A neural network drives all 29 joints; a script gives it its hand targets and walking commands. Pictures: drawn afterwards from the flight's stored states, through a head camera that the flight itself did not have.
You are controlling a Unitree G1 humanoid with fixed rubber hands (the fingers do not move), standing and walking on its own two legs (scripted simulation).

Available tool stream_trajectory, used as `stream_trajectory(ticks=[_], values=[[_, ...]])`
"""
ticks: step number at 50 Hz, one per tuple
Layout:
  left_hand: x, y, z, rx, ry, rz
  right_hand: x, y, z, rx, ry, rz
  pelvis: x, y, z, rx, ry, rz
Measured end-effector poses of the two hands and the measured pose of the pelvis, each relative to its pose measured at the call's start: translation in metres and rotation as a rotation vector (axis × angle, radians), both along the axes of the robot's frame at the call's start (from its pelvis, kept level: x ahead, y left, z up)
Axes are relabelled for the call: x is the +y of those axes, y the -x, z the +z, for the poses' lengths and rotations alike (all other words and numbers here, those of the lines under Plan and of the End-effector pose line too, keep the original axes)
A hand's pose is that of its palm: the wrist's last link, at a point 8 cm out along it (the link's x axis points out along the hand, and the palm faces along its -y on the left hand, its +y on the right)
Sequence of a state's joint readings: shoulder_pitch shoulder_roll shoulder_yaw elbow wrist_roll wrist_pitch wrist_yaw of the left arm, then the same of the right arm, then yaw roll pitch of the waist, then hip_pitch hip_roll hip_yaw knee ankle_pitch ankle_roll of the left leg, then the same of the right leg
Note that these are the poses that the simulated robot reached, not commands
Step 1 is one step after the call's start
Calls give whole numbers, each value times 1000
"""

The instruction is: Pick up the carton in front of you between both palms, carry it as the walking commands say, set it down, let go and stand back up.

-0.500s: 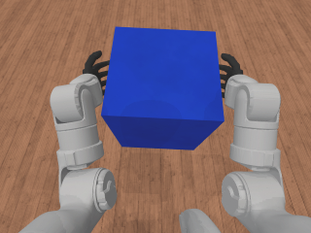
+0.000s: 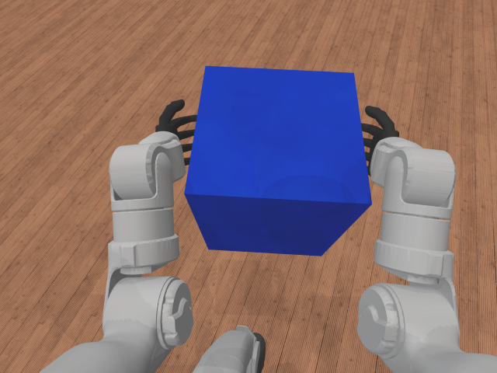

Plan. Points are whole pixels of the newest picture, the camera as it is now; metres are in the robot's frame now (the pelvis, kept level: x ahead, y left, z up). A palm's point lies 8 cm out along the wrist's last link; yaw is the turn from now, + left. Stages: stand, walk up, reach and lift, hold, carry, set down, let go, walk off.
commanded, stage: carry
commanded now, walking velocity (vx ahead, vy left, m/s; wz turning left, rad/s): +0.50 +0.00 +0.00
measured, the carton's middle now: (271, 173) +0.40 +0.07 +0.06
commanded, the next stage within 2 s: none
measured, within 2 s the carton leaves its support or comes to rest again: neither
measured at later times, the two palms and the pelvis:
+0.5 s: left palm (296, 72) +0.65 +0.05 +0.08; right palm (458, 79) +0.65 -0.25 +0.08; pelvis +0.36 -0.09 +0.01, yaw -3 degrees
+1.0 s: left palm out of the picture +1.00 +0.01 +0.11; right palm out of the picture +0.94 -0.29 +0.10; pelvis +0.71 -0.10 +0.00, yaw -7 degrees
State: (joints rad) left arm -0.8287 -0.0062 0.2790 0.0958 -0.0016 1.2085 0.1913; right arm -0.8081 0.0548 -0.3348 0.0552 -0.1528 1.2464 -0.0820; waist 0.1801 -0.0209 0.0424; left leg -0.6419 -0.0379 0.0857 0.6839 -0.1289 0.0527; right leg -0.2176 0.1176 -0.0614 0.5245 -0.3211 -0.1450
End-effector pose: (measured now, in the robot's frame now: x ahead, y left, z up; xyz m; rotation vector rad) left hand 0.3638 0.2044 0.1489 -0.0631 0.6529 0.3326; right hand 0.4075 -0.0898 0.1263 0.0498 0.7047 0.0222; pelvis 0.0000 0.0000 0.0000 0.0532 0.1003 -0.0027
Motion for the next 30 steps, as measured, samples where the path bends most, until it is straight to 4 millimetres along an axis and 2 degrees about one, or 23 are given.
stream_trajectory(ticks=[3,6,9,11,14,17,20,23,26,30], values=[[-18,-58,7,-1,21,-57,-20,-34,3,-2,36,-42,1,-57,-3,-16,30,-19],[-53,-111,-5,61,3,-179,-56,-54,-10,53,89,-114,-3,-106,-3,-17,11,-49],[-96,-147,-19,123,-35,-291,-97,-64,-23,116,82,-194,-9,-148,6,-24,21,-62],[-123,-171,-22,123,-29,-334,-122,-76,-23,119,77,-243,-16,-174,8,-32,35,-70],[-155,-212,-20,64,3,-350,-153,-109,-15,65,83,-287,-36,-212,2,-44,38,-89],[-175,-243,-37,42,39,-328,-175,-148,-22,43,92,-291,-61,-256,-9,-37,41,-68],[-177,-255,-63,116,59,-275,-180,-179,-37,117,75,-270,-75,-297,-1,-21,49,-36],[-164,-267,-76,171,59,-217,-169,-214,-46,174,73,-217,-84,-334,8,-11,26,-38],[-145,-293,-64,111,54,-140,-150,-256,-44,118,42,-162,-88,-369,11,-4,24,-50],[-127,-343,-41,-24,65,-85,-132,-312,-30,-14,23,-129,-87,-429,4,-8,36,-49]])
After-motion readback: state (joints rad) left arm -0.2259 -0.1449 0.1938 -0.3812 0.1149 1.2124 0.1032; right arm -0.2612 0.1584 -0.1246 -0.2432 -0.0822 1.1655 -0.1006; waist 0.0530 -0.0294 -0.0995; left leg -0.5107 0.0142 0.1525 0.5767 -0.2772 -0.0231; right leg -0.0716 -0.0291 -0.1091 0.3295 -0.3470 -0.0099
